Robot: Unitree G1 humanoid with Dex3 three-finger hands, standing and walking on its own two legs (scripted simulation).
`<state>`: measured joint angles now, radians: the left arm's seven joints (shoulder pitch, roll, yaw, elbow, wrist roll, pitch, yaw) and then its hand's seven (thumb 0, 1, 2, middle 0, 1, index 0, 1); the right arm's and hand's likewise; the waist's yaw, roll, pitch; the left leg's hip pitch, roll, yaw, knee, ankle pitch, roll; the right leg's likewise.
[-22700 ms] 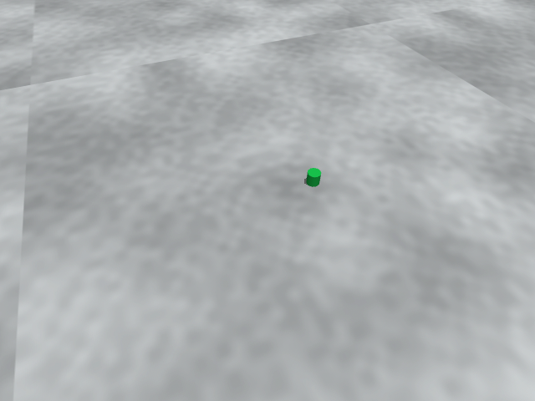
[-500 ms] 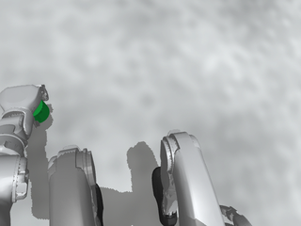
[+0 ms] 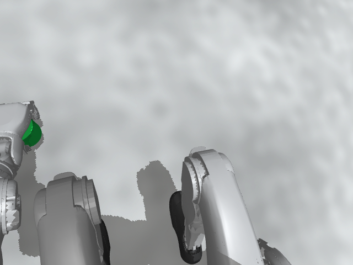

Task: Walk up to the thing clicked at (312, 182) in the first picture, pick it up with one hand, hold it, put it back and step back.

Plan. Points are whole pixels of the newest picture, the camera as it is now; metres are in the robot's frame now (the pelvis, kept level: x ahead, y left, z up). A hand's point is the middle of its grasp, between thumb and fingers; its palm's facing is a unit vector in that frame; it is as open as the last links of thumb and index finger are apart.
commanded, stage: rest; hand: left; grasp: from above
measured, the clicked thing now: (20, 130) +0.44 +0.28 -0.22
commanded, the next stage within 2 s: open in 0.96 s
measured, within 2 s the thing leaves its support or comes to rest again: rests again in 0.68 s
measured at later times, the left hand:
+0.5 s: hand (25, 136) +0.43 +0.27 -0.24, palm faces -0.46 -0.12 -0.88, open 9.3 cm
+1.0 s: hand (27, 135) +0.44 +0.28 -0.25, palm faces -0.45 -0.13 -0.88, open 9.3 cm
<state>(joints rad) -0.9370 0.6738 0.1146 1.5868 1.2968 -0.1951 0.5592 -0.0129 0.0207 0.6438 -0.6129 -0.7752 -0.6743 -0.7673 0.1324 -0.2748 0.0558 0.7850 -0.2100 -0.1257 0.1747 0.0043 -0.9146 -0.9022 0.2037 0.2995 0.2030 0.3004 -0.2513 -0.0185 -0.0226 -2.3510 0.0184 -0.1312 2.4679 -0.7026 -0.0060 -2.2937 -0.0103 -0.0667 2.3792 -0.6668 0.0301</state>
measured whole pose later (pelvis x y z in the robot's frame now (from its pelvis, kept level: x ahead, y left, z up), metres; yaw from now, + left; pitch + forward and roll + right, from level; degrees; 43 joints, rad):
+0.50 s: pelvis +0.00 +0.00 -0.02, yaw -3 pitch +31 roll -10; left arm -0.93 0.77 0.18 1.68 1.33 -0.24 0.64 -0.01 0.03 0.63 -0.61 -0.77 -0.67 -0.76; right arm 0.11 -0.29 0.10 0.80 -0.28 -0.17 0.26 0.00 -0.91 -0.90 0.20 0.30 0.20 0.30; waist -0.30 -0.05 0.04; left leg -2.37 0.02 -0.18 2.56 -0.73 -0.01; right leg -2.30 0.00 -0.10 2.43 -0.68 0.04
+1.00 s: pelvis +0.00 +0.01 -0.02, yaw -4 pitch +29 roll -12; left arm -0.96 0.84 0.19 1.76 1.33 -0.24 0.69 -0.01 0.03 0.62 -0.62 -0.76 -0.69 -0.74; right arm 0.09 -0.30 0.16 0.79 -0.31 -0.23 0.31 0.00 -0.91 -0.90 0.20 0.30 0.20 0.30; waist -0.33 -0.07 0.08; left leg -2.37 0.02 -0.21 2.59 -0.74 0.00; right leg -2.28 0.01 -0.13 2.43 -0.68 0.05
